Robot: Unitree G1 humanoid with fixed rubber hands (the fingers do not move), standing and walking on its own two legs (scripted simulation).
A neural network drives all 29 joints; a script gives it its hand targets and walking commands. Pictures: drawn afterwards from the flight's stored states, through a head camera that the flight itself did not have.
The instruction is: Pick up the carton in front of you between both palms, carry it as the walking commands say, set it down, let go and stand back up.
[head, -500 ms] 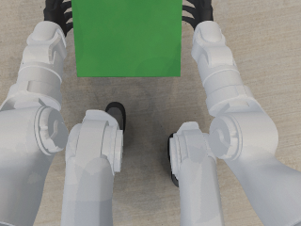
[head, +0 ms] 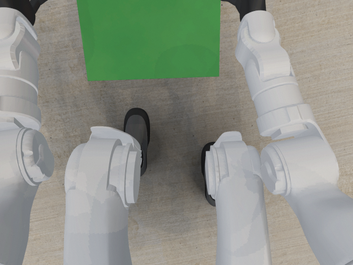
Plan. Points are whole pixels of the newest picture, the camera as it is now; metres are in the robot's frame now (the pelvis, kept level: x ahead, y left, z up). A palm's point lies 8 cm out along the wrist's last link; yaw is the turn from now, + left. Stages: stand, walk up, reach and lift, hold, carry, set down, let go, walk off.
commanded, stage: set down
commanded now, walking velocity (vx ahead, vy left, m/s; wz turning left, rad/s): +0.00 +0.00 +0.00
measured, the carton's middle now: (154, 26) +0.50 +0.11 -0.26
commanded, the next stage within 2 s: let go in 0.92 s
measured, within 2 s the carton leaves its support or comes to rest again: neither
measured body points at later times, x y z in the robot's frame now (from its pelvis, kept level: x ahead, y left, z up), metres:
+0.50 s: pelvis +0.02 +0.00 +0.11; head +0.34 +0.07 +0.43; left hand +0.49 +0.32 -0.01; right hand +0.56 -0.06 -0.01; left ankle +0.16 +0.13 -0.35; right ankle +0.09 -0.12 -0.35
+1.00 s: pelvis +0.06 +0.02 +0.25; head +0.34 +0.08 +0.60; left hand +0.48 +0.34 +0.14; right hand +0.55 -0.06 +0.14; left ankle +0.16 +0.13 -0.35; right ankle +0.09 -0.12 -0.35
